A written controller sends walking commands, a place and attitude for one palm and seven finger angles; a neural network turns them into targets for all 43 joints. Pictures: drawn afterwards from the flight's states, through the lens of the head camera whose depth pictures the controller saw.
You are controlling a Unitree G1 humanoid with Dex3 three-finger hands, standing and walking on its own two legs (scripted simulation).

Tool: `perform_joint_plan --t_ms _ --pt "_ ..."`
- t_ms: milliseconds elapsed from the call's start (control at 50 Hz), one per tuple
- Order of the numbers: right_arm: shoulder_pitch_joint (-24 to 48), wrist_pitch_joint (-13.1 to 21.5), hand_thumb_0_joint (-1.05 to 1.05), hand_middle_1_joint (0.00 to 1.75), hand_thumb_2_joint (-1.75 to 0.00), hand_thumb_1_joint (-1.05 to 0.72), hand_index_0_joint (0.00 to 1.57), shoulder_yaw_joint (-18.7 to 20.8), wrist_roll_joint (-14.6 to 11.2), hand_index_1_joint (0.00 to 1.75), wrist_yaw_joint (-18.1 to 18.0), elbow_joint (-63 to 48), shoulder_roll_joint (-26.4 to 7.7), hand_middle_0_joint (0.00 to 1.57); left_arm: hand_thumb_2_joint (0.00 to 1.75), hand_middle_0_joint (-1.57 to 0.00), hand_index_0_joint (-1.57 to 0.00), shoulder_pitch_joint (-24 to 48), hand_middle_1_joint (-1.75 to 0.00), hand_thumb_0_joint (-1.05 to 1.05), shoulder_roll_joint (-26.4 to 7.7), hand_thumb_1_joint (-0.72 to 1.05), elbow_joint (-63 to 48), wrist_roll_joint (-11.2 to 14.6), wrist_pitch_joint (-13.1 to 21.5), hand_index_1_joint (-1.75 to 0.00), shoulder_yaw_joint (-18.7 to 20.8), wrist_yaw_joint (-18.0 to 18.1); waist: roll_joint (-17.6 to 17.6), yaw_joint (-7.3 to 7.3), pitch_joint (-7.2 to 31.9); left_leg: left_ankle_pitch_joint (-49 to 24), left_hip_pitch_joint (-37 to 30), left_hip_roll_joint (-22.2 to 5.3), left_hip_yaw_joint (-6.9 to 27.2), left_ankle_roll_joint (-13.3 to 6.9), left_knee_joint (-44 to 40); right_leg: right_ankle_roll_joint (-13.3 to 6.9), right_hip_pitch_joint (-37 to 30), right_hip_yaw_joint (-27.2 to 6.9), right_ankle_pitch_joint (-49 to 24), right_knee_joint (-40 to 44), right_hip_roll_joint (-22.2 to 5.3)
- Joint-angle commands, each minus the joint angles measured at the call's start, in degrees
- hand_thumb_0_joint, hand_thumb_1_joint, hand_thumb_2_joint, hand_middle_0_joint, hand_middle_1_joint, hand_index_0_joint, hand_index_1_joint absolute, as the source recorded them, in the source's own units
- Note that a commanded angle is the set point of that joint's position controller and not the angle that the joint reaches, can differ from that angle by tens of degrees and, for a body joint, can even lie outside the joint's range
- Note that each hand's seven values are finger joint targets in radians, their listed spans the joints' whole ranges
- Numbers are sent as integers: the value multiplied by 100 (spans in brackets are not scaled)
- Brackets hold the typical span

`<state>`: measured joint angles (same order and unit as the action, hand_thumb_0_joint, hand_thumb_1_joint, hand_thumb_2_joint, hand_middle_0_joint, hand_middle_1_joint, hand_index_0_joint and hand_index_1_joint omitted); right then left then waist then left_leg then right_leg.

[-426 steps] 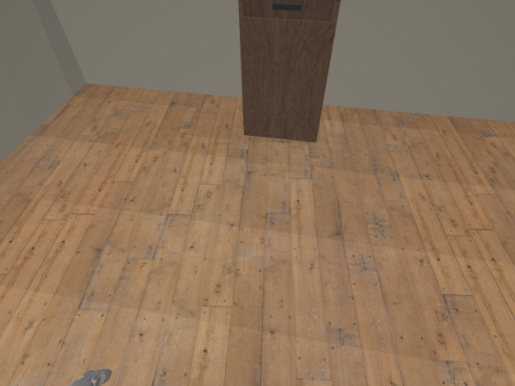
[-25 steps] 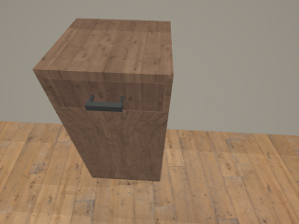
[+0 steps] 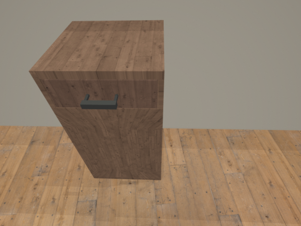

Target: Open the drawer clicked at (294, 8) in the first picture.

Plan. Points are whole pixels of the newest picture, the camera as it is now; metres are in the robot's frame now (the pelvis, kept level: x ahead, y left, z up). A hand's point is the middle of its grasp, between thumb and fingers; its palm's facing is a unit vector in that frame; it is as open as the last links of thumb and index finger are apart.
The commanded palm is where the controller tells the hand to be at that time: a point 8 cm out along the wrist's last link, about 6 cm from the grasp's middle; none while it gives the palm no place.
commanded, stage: come to a stop and stand still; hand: left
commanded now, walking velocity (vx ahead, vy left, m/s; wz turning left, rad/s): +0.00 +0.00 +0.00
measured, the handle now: (100, 100) +0.53 +0.22 +0.02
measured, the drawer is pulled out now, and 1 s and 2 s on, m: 0.00 0.00 0.00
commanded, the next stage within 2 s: look again from close up in 1.02 s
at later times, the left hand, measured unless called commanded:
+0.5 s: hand out of the picture -0.06 +0.16 -0.17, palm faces +0.06 -0.99 -0.15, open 7.3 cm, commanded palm none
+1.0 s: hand out of the picture -0.04 +0.18 -0.17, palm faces +0.05 -0.99 -0.14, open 7.3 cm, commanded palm none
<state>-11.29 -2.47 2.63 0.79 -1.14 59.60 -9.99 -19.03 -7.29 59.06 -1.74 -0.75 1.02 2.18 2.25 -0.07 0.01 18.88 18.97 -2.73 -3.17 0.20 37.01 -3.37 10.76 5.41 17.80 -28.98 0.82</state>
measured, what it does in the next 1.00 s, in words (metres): steps on the spot: left foot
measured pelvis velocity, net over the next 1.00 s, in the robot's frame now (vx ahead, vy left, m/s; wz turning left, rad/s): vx -0.01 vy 0.04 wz -0.01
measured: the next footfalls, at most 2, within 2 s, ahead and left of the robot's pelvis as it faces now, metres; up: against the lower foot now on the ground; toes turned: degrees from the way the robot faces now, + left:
left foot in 0.06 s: +0.05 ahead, +0.14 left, +0.00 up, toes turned -4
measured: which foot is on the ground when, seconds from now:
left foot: up 0.00-0.04, down 0.06-1.00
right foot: down 0.00-1.00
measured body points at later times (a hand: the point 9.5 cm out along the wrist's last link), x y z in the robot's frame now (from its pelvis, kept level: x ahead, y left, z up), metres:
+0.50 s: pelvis -0.03 +0.01 +0.01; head -0.03 +0.02 +0.46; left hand -0.06 +0.22 -0.16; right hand -0.08 -0.19 -0.16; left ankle +0.00 +0.13 -0.74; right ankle -0.02 -0.08 -0.74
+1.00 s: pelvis -0.01 +0.04 +0.01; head -0.01 +0.04 +0.46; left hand -0.05 +0.24 -0.16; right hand -0.03 -0.16 -0.16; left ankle +0.00 +0.13 -0.74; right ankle -0.02 -0.08 -0.74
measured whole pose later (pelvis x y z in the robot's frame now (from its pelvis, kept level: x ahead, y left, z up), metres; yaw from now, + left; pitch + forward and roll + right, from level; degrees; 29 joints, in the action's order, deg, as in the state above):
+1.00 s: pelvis -0.01 +0.04 +0.01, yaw -1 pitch +0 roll +0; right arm -18.8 0.5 0.0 0.8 -1.8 64.7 -6.4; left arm -21.3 -4.9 64.2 -1.4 0.4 0.2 2.3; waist 0.0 -0.2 0.7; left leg 12.2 12.4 0.1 -5.1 -2.0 24.5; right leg 0.4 10.3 3.8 14.0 -24.5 -1.8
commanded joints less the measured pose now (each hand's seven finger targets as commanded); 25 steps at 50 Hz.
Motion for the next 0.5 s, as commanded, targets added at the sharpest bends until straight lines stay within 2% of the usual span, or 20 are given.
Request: perform_joint_plan --t_ms 0,40,80,100,120,180,260,380,480 --pt "-422 132 0 30 -90 -90 20 -81 0 30 -43 2 -117 20 90 -20 -20 -92 -30 0 -711 90 -110 69 182 -30 95 8 -633 102 -167 -835 -616 -133 162 22 -936 -214 263 -975 -2050 844 -1167" --pt "-471 213 0 30 -90 -90 20 -120 10 30 -96 114 -262 20 90 -20 -20 -244 -30 0 -595 90 3 103 183 -30 57 -2 -198 2 -185 -1748 -931 -401 410 -57 -1308 90 261 -816 -1876 794 -828" --pt "-485 210 0 30 -90 -90 20 -152 11 30 -129 218 -291 20 90 -20 -20 -299 -30 0 -548 90 115 100 182 -30 49 8 -298 -64 -416 -1487 -822 -434 348 -35 -1321 224 231 -828 -1624 1033 -743" --pt "-521 214 0 30 -90 -90 20 -176 2 30 -115 283 -225 20 90 -20 -20 -272 -30 0 -612 90 199 109 160 -30 47 2 80 -59 -423 -1425 -753 -387 380 -36 -1446 204 106 -770 -1457 1017 -780" --pt "-532 207 0 30 -90 -90 20 -202 0 30 -109 320 -209 20 90 -20 -20 -256 -30 0 -636 90 235 118 147 -30 43 -3 141 -71 -522 -1213 -633 -376 399 -30 -1564 194 42 -780 -1112 1098 -745" --pt "-687 183 0 30 -90 -90 20 -217 12 30 -90 362 -204 20 90 -20 -20 -292 -30 0 -618 90 271 114 136 -30 35 -6 -129 -57 -639 -629 -537 -292 353 -20 -1682 186 121 -873 -142 1444 -734" --pt "-931 164 0 30 -90 -90 20 -214 30 30 -77 429 -183 20 90 -20 -20 -295 -30 0 -581 90 294 111 124 -30 50 -5 -337 -15 -729 -388 -550 -232 335 -34 -1686 171 370 -889 496 1612 -724" --pt "-1243 175 0 30 -90 -90 20 -216 45 30 -79 480 -79 20 90 -20 -20 -439 -30 0 -453 90 324 109 120 -30 71 -1 -315 1 -752 -206 -372 -206 362 -65 -1712 161 488 -845 674 1538 -696" --pt "-1374 221 0 30 -90 -90 20 -220 37 30 -98 492 -24 20 90 -20 -20 -592 -30 0 -333 90 378 106 132 -30 54 6 -213 -15 -672 -215 -246 -255 473 -105 -1813 148 355 -779 274 1307 -647"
